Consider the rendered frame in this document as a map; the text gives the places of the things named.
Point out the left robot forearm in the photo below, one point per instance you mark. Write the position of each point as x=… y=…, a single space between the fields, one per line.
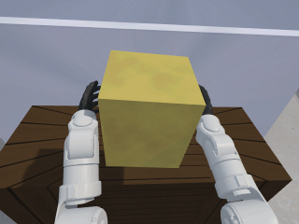
x=81 y=158

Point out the carton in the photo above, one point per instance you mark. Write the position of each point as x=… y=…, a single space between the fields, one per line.
x=149 y=106

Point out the right robot hand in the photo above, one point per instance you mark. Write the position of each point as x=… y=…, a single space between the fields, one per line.
x=208 y=109

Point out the left robot hand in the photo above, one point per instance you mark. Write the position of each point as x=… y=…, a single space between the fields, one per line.
x=86 y=102

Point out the right robot forearm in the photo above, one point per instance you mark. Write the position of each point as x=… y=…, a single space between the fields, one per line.
x=232 y=181

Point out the robot right upper arm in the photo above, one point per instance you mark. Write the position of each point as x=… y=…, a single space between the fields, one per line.
x=253 y=211

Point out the robot left upper arm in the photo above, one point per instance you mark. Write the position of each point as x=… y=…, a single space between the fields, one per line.
x=83 y=215

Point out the pedestal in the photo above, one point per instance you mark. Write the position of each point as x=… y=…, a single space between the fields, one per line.
x=32 y=171

